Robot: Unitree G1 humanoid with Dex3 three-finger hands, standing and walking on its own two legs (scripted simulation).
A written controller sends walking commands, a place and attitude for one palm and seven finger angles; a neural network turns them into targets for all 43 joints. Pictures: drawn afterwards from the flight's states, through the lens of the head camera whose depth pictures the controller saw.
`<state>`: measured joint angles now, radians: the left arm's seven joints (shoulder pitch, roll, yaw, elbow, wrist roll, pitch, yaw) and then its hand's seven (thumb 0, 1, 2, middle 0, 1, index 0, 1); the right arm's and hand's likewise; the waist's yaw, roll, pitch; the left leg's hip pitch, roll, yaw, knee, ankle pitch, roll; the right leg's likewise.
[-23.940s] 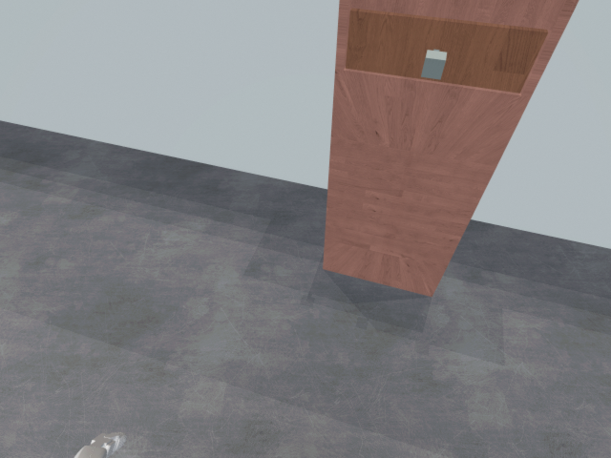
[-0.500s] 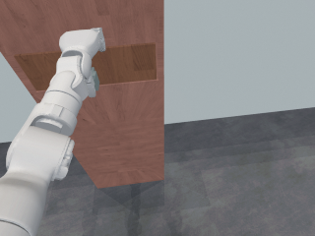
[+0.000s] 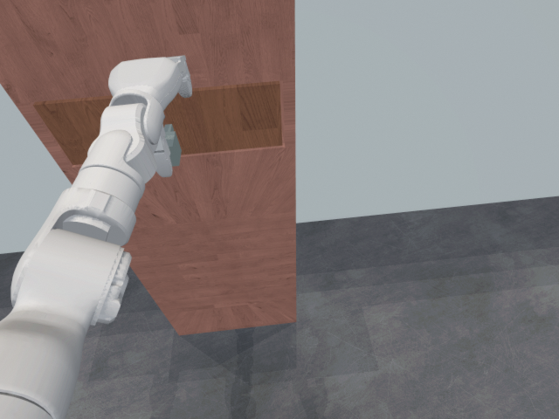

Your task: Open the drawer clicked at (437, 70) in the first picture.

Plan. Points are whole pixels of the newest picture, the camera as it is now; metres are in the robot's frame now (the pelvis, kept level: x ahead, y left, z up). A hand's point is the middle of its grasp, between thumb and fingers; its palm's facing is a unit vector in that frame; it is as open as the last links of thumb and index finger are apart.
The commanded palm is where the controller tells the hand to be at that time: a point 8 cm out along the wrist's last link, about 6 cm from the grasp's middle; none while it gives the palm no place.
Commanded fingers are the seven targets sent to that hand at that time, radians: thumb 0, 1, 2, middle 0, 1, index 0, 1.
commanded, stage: re-aim the fingers above the handle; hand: left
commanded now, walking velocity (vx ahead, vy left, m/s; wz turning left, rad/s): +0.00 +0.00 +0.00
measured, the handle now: (166, 141) +0.53 +0.16 +0.14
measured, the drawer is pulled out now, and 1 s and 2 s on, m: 0.00 0.00 0.00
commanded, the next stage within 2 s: lower the fingers behind the handle in 1.94 s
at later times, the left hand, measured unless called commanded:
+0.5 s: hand (161, 116) +0.50 +0.15 +0.20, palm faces +0.03 -0.03 -1.00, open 13.4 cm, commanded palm +0.49 +0.19 +0.24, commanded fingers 0.00 -0.50 0.30 -0.30 -1.20 -0.30 -1.20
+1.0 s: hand (161, 116) +0.50 +0.15 +0.20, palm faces +0.04 -0.03 -1.00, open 13.4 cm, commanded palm +0.49 +0.19 +0.24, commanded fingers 0.00 -0.50 0.30 -0.30 -1.20 -0.30 -1.20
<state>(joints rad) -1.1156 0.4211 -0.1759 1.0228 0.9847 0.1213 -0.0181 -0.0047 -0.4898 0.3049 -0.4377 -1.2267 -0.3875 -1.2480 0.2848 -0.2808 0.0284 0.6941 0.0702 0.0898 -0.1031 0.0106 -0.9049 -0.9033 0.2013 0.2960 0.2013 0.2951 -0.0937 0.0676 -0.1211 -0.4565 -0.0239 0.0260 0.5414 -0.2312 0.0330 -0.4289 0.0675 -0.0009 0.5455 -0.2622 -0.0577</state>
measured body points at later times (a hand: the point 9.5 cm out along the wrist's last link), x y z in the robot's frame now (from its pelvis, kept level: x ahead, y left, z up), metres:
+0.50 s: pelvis +0.00 -0.01 +0.00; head +0.02 -0.03 +0.45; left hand +0.49 +0.15 +0.26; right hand +0.06 -0.27 -0.13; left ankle +0.02 +0.10 -0.73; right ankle +0.00 -0.08 -0.73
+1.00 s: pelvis -0.01 +0.00 +0.00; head +0.02 -0.02 +0.45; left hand +0.49 +0.15 +0.26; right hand +0.05 -0.27 -0.14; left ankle +0.02 +0.10 -0.73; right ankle +0.00 -0.08 -0.73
